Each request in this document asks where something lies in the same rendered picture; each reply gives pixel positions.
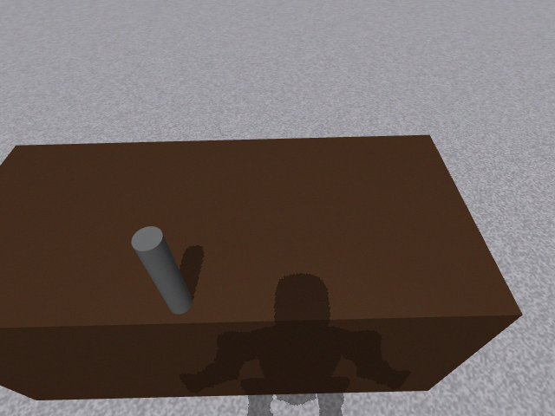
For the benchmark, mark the can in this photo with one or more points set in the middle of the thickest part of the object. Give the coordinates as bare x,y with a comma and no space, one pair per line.
152,249

